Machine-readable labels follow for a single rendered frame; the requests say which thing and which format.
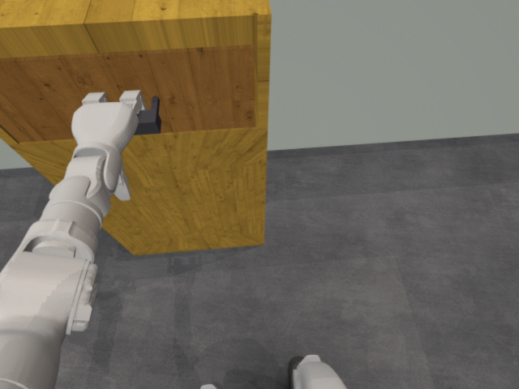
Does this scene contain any drawer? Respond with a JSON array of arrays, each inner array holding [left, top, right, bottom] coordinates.
[[0, 45, 255, 143]]

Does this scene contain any cabinet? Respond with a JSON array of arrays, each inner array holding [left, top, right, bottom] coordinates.
[[0, 0, 272, 255]]

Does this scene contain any robot right thigh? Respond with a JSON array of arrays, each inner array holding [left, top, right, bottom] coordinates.
[[293, 361, 347, 389]]

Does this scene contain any left robot upper arm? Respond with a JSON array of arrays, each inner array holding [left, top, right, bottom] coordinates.
[[0, 251, 98, 389]]

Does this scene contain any right robot shin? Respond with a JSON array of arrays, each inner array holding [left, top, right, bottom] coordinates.
[[298, 355, 321, 365]]

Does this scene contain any robot left forearm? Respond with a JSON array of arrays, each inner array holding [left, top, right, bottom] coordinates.
[[0, 142, 122, 292]]

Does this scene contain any robot left hand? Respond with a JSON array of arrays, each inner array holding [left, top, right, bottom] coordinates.
[[71, 90, 147, 201]]

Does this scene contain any handle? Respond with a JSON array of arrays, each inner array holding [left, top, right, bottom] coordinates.
[[134, 96, 161, 135]]

